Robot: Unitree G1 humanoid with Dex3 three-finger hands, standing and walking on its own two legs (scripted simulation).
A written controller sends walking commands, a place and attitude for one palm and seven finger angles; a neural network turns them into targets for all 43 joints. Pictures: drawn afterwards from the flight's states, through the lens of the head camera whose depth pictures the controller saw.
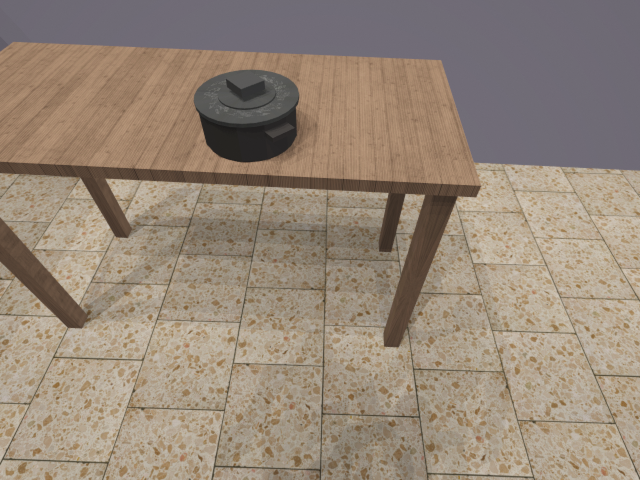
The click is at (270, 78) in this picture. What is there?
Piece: lid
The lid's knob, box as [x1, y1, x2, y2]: [226, 70, 264, 97]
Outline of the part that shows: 248,70 226,78 227,86 241,97 264,88 263,80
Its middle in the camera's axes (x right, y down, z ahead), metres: -0.15 -0.30 +0.74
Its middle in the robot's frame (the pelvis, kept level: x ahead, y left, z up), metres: +0.76 +0.19 +0.10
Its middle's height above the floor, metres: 0.88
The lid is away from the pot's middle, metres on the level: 0.00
